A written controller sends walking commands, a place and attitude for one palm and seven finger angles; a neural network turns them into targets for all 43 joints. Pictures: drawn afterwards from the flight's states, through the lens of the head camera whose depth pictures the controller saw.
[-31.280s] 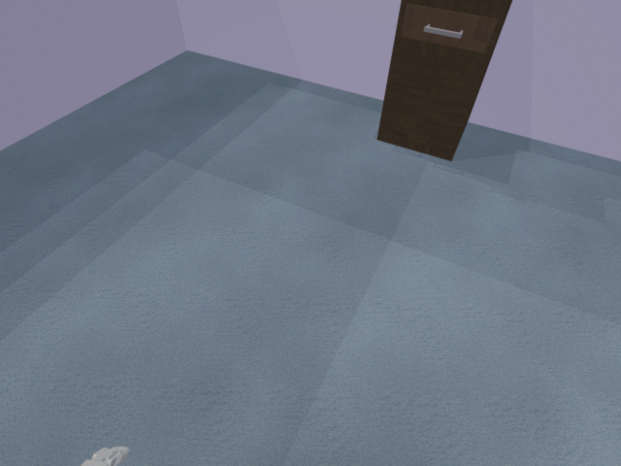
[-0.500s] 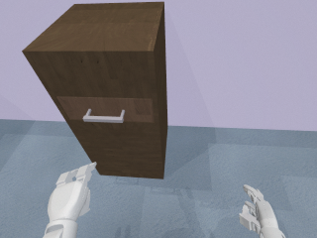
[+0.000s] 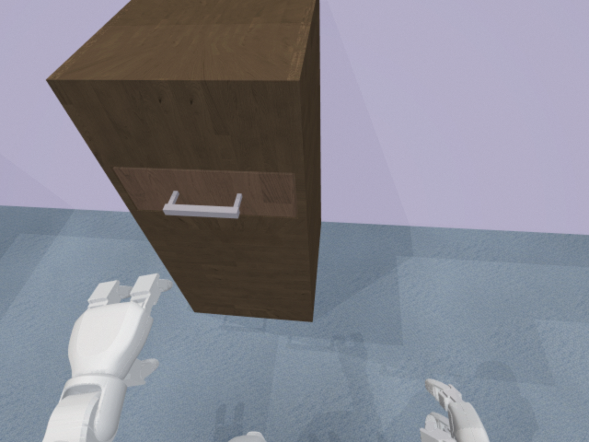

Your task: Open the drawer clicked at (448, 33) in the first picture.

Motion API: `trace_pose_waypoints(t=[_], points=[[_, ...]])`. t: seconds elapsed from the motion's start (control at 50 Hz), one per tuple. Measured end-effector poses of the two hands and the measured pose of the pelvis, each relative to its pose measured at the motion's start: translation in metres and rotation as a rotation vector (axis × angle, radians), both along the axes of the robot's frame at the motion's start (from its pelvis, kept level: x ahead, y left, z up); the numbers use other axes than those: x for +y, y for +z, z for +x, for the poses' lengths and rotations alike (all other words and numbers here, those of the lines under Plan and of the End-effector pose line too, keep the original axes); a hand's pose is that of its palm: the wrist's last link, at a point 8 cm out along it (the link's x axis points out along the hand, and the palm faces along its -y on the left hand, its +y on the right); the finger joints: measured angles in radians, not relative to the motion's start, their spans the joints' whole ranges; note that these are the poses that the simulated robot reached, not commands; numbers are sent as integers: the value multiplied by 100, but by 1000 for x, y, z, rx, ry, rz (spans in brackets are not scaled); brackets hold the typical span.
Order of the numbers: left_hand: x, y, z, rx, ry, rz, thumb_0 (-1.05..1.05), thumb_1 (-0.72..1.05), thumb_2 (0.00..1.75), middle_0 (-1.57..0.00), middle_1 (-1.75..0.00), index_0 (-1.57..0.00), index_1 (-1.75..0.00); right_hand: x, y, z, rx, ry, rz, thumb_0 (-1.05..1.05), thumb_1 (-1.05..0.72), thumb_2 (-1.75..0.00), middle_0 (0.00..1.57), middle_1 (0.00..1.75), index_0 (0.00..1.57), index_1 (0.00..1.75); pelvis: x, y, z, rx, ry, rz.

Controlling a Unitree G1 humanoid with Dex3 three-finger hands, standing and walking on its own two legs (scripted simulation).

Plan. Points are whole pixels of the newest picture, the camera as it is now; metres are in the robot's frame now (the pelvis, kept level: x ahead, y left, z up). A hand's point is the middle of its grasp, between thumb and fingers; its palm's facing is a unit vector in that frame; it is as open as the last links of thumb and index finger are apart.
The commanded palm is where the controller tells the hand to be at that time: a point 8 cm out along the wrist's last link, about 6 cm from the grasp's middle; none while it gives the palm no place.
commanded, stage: raise the hand with hooked fingers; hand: left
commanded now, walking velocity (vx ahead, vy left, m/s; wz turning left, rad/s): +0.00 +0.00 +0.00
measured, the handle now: (203, 204) +0.58 +0.26 -0.09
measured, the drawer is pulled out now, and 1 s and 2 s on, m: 0.00 0.00 0.00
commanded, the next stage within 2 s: move the hooked fingers above the handle in 1.06 s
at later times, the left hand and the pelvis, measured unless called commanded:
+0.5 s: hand (114, 284) +0.28 +0.26 +0.08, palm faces +0.05 -0.09 -0.99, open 13.6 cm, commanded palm +0.26 +0.27 +0.15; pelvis +0.00 +0.03 +0.02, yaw +1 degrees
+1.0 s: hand (124, 269) +0.29 +0.24 +0.10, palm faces +0.03 -0.10 -0.99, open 13.9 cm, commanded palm +0.28 +0.26 +0.16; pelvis +0.00 +0.01 +0.03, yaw +1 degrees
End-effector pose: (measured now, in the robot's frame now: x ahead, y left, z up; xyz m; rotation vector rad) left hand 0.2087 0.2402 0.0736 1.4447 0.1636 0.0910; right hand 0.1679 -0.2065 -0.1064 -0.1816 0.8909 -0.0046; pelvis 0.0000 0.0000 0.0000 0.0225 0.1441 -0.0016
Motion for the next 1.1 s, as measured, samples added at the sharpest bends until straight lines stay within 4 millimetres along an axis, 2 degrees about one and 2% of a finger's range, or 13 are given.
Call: trace_pose_waypoints(t=[0.08,0.2,0.28,0.38,0.5,0.6,0.72,0.86,0.96,1.1], points=[[7,2,0,7,-74,6,0,2,52,-29,-86,-28,-86,-13,5,-11,42,-7,-80,1,-90,-90,21,30,21,30,6,4,1,-13,9,-13],[17,28,16,-175,-123,25,0,-12,46,-30,-95,-30,-95,-21,10,-5,22,-29,-126,1,-91,-90,21,30,21,30,18,3,1,-14,18,-29],[26,41,31,-223,-68,42,-1,-21,42,-30,-101,-30,-101,-12,16,6,-17,-45,-93,1,-91,-90,20,30,20,30,24,4,0,-23,15,-30],[29,48,43,-154,-16,35,-1,-33,37,-31,-109,-31,-108,8,28,20,-61,-39,-39,1,-91,-90,20,30,20,30,28,12,0,-52,10,-25],[25,62,51,-99,-71,36,-1,-43,33,-32,-116,-32,-115,26,41,30,-91,2,-16,1,-91,-90,21,30,20,30,27,20,1,-89,15,-23],[28,79,59,-110,-97,53,-1,-47,31,-32,-118,-32,-118,29,43,31,-81,20,-13,1,-90,-90,21,30,21,30,24,25,-1,-107,23,-24],[33,94,70,-98,-82,58,-1,-49,30,-32,-120,-32,-119,19,39,21,-38,9,-19,1,-90,-90,21,30,21,30,20,29,-1,-114,28,-23],[20,83,69,-23,-130,20,-1,-49,30,-32,-120,-32,-120,-3,35,6,10,-24,-41,1,-91,-90,21,30,21,30,16,31,1,-111,22,-20],[9,80,64,-52,-191,19,-1,-49,30,-32,-120,-32,-120,-16,32,-1,39,-37,-67,1,-91,-90,21,30,20,30,12,31,2,-104,23,-19],[17,89,69,-133,-120,38,-1,-49,30,-32,-120,-32,-120,-20,28,0,50,-51,-52,1,-91,-90,20,30,20,30,8,30,2,-94,27,-18]])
